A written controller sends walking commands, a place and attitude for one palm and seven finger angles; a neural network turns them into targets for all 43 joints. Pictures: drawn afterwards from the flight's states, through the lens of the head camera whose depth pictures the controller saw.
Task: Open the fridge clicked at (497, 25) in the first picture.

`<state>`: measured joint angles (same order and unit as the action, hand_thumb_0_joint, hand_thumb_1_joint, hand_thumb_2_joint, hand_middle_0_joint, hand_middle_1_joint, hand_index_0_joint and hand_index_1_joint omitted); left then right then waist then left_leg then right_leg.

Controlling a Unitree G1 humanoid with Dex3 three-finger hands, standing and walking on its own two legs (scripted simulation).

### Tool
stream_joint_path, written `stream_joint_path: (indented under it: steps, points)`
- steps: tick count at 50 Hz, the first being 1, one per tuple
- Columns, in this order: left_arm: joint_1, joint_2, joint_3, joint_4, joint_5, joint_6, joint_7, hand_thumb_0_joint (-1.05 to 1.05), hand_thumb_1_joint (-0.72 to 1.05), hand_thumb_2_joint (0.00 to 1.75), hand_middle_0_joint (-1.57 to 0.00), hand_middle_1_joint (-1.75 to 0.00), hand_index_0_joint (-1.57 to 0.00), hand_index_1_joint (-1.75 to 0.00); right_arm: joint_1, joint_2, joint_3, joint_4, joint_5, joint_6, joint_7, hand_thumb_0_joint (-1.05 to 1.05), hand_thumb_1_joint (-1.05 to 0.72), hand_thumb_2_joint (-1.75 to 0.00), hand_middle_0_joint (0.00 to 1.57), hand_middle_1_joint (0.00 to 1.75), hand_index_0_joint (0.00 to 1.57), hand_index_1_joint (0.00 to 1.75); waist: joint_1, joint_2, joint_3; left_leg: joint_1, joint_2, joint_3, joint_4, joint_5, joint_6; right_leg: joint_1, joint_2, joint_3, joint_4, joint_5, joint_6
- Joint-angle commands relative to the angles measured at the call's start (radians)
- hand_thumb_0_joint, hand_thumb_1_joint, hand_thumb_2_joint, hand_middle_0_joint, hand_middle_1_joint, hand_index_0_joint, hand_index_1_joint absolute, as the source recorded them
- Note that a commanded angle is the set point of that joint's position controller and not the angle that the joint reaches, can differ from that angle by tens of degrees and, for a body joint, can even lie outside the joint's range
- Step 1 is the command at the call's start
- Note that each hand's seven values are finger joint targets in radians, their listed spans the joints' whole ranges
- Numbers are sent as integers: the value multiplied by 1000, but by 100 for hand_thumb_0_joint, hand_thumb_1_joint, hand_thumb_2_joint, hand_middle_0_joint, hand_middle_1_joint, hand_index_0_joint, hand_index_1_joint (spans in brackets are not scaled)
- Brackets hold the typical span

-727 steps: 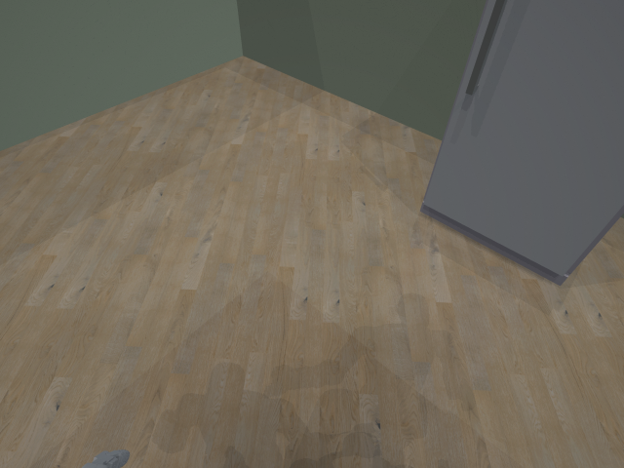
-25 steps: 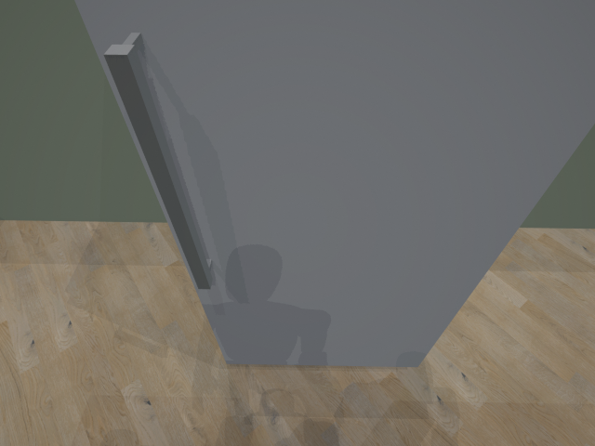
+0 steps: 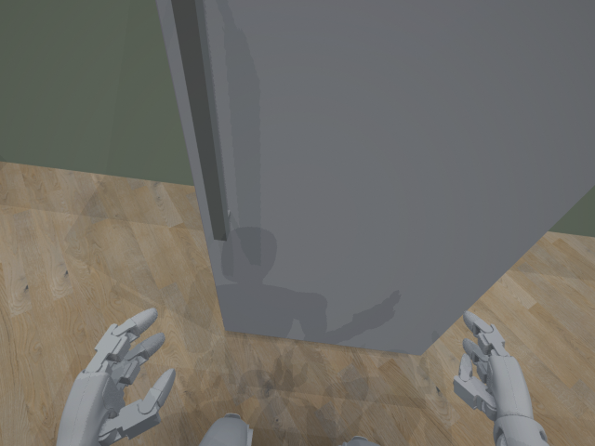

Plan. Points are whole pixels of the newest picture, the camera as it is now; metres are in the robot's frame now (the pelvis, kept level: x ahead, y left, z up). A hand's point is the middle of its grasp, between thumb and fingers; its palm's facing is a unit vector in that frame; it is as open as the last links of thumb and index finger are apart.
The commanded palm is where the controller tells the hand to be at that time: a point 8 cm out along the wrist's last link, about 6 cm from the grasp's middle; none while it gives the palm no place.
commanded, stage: raise the hand to about handle height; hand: left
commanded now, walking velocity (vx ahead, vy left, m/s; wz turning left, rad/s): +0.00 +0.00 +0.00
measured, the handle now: (211, 125) +0.47 +0.18 +0.17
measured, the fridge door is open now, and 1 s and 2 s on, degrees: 0 0 0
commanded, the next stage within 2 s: move the hooked fingers beside the handle in 1.62 s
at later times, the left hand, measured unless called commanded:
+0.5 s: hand (106, 311) +0.23 +0.24 +0.09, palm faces +0.10 -0.99 -0.10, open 12.0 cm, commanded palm +0.20 +0.29 +0.10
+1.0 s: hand (86, 252) +0.27 +0.27 +0.14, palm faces +0.04 -1.00 -0.06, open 13.9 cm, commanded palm +0.25 +0.32 +0.15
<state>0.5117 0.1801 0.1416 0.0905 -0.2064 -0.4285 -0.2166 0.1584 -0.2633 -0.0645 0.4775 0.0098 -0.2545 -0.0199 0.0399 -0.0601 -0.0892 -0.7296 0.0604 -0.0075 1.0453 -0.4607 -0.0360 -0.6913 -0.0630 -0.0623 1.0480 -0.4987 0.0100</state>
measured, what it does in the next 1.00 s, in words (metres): stands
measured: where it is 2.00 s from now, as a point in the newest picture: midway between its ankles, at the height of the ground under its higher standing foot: outside the picture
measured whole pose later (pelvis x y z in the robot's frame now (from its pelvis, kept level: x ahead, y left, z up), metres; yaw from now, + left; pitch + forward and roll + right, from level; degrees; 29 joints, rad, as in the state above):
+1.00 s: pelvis +0.02 +0.01 +0.04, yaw +0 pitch +4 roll -1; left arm 0.09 0.38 0.39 0.17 -0.35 -0.11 -0.45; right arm 0.25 -0.26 0.06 0.58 0.05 -0.27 -0.11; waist 0.04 0.04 -0.06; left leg -0.49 0.06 -0.01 0.79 -0.38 -0.03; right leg -0.43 -0.05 -0.08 0.76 -0.39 0.02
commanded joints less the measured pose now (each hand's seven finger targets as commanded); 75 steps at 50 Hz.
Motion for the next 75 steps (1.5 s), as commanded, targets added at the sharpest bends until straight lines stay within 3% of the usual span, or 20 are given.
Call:
stream_joint_path:
  steps: [1, 3, 5, 8, 10, 12, 15, 18, 23, 27, 33, 39, 43, 48, 56, 58, 62, 65, 72, 75]
  points:
    - [-298, 110, -10, -570, -17, -230, 34, 0, 32, 65, -24, -68, -24, -68, 34, -79, 3, -72, -9, -53, -26, 0, -90, -90, 20, 30, 20, 30, -85, 245, -208, 168, -42, -7, -103, 189, 56, -50, 73, 4, -130, 177, -36]
    - [-334, 103, -63, -506, -25, -211, -22, 0, 27, 63, -25, -70, -25, -70, 36, -100, 21, -51, -1, -68, -38, 0, -90, -90, 20, 30, 20, 30, -125, 208, -140, 125, -34, -27, -94, 123, 60, -77, 79, 4, -146, 124, -33]
    - [-317, 134, -57, -402, -29, -136, -80, 0, 22, 61, -25, -74, -25, -74, 36, -112, 23, -47, 12, -75, -53, 0, -90, -90, 20, 30, 20, 30, -131, 152, -115, 82, -37, -34, -111, 37, 59, -67, 80, 10, -180, 52, -25]
    - [-203, 201, 56, -168, -43, 76, -140, 0, 15, 58, -25, -78, -25, -78, 12, -119, 25, -58, 35, -50, -71, 0, -90, -90, 20, 30, 20, 30, -70, 52, -92, 24, -52, -28, -166, -12, 56, 6, 74, 20, -247, -25, -18]
    - [-163, 247, 155, -210, -85, 187, -148, 0, 11, 56, -26, -81, -26, -81, -22, -112, 25, -98, 41, -30, -78, 0, -90, -90, 20, 30, 20, 30, -6, 52, -189, 61, -66, -9, -203, 49, 50, 111, 55, 19, -266, 12, -14]
    - [-148, 246, 221, -277, -134, 243, -112, 0, 6, 54, -26, -84, -26, -84, -49, -88, 30, -119, 40, -18, -83, 0, -90, -90, 20, 30, 20, 30, 25, 25, -229, 93, -69, -1, -225, 100, 49, 176, 49, 9, -279, 47, -7]
    - [-142, 254, 298, -376, -161, 192, -21, 0, -1, 51, -27, -88, -27, -88, -31, -58, 32, -100, 31, -26, -76, 0, -90, -90, 20, 30, 20, 30, 42, 52, -231, 146, -58, -9, -244, 199, 43, 203, 63, -18, -259, 158, -16]
    - [-214, 253, 255, -418, -122, 86, 22, 0, -8, 48, -27, -93, -27, -93, 5, -68, 35, -71, 14, -42, -64, 0, -90, -90, 20, 30, 20, 30, 5, 73, -161, 154, -49, -15, -252, 216, 43, 154, 74, -27, -246, 177, -22]
    - [-325, 209, 118, -281, -93, 43, -89, 0, -20, 43, -28, -100, -28, -100, 57, -117, 35, -30, 28, -78, -67, 0, -90, -90, 20, 30, 20, 30, -77, 121, -74, 162, -49, -16, -256, 102, 50, 72, 73, -9, -290, 89, -19]
    - [-348, 318, 219, -263, -131, 110, -166, 0, -29, 39, -29, -107, -29, -107, 58, -138, 29, -35, 44, -100, -90, 0, -90, -90, 20, 30, 20, 30, -39, 123, -167, 214, -56, -11, -287, 130, 54, 165, 62, 8, -332, 113, -18]
    - [-369, 398, 378, -307, -183, 128, -119, 0, -43, 33, -29, -115, -29, -115, 45, -115, 37, -41, 33, -90, -85, 0, -90, -90, 20, 30, 20, 30, 17, 143, -198, 290, -56, -10, -318, 326, 44, 283, 79, -23, -315, 340, -27]
    - [-440, 327, 272, -132, -162, 214, -172, 0, -50, 30, -30, -120, -30, -120, 57, -131, 46, -38, 45, -72, -79, 0, -90, -90, 20, 30, 20, 30, -31, 140, -61, 287, -56, 8, -346, 281, 46, 239, 75, -16, -371, 344, -18]
    - [-553, 400, 305, -117, -159, 268, -226, 0, -50, 30, -30, -120, -30, -120, 52, -146, 51, -44, 46, -68, -97, 0, -90, -90, 20, 30, 20, 30, -30, 111, -91, 313, -56, 4, -360, 274, 54, 272, 75, -3, -399, 332, -17]
    - [-684, 500, 416, -181, -184, 214, -220, 0, -50, 30, -30, -120, -30, -120, 40, -134, 59, -35, 36, -72, -108, 0, -90, -90, 20, 30, 20, 30, -13, 118, -189, 394, -57, -4, -371, 338, 52, 334, 80, -5, -404, 380, -20]
    - [-746, 480, 367, 36, -171, 297, -277, 0, -50, 30, -30, -120, -30, -120, 35, -141, 66, -15, 54, -60, -120, 0, -90, -90, 20, 30, 20, 30, -24, 172, -90, 381, -58, 8, -420, 263, 51, 312, 64, 8, -460, 314, -17]
    - [-708, 464, 353, 58, -172, 316, -293, 0, -50, 30, -30, -120, -30, -120, 38, -146, 62, -26, 52, -63, -117, 0, -90, -90, 20, 30, 20, 30, -15, 104, -105, 381, -56, 4, -420, 296, 56, 339, 64, 6, -459, 346, -18]
    - [-687, 494, 403, -35, -184, 282, -282, 0, -50, 30, -30, -120, -30, -120, 39, -143, 52, -40, 46, -69, -102, 0, -90, -90, 20, 30, 20, 30, -1, 113, -181, 419, -60, 8, -414, 364, 55, 364, 67, -1, -440, 417, -17]
    - [-678, 506, 440, -37, -190, 243, -247, 0, -50, 30, -30, -120, -30, -120, 44, -139, 52, -34, 41, -68, -96, 0, -90, -90, 20, 30, 20, 30, 1, 98, -161, 414, -56, 12, -423, 362, 53, 365, 72, -3, -442, 412, -19]
    - [-739, 485, 393, -38, -156, 236, -234, 0, -50, 30, -30, -120, -30, -120, 47, -138, 52, -23, 45, -65, -106, 0, -90, -90, 20, 30, 20, 30, -16, 182, -130, 422, -57, 20, -440, 299, 53, 338, 65, 6, -459, 345, -19]
    - [-737, 483, 385, -37, -159, 245, -250, 0, -50, 30, -30, -120, -30, -120, 46, -140, 53, -25, 44, -67, -109, 0, -90, -90, 20, 30, 20, 30, -18, 153, -139, 423, -56, 16, -437, 310, 57, 352, 65, 9, -461, 365, -18]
